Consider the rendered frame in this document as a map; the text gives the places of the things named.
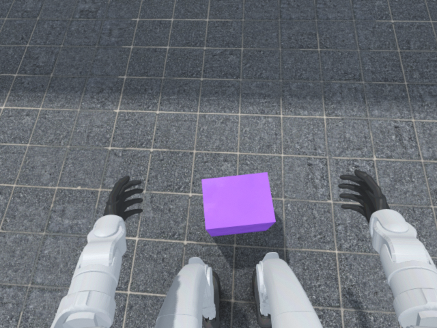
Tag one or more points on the right robot hand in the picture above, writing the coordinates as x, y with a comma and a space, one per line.
371, 197

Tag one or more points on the robot right shin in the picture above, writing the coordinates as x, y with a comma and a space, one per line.
264, 303

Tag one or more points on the right robot forearm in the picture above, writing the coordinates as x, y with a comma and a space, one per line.
408, 267

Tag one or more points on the carton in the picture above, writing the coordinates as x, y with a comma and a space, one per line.
237, 204

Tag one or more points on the right robot foot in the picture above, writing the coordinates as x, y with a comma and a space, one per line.
264, 321

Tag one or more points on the left robot hand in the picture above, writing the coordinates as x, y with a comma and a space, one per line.
116, 204

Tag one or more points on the left robot forearm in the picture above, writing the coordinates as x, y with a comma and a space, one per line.
90, 299

